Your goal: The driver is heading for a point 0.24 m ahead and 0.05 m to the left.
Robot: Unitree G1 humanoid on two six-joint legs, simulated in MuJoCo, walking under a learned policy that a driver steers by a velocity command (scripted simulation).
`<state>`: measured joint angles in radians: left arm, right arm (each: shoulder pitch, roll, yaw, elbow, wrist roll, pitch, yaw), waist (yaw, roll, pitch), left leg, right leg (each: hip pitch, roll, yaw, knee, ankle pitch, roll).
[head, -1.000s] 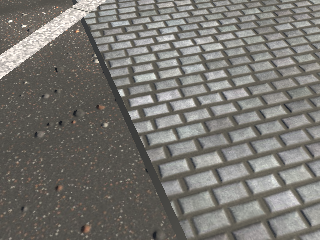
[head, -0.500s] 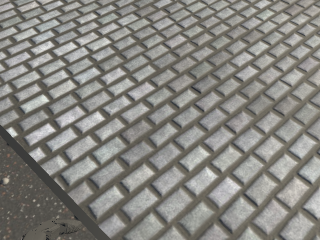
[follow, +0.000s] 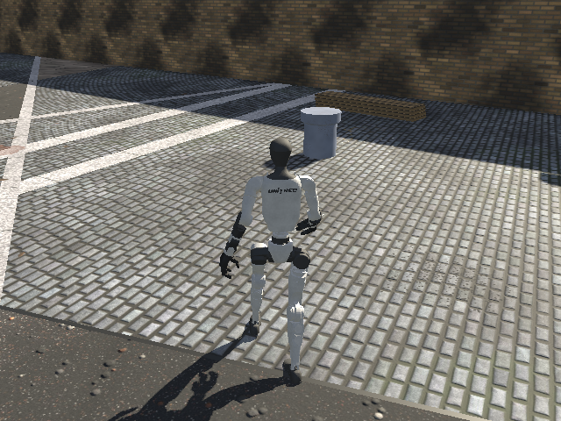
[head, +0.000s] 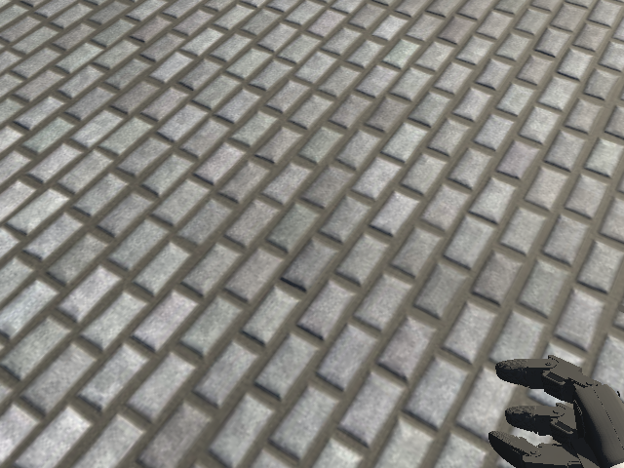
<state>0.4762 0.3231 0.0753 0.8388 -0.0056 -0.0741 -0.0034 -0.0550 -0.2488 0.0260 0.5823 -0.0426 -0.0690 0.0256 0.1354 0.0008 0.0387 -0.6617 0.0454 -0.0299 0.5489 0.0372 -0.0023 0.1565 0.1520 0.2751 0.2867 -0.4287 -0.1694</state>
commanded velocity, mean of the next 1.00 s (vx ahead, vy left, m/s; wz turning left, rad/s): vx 0.23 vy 0.00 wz -0.15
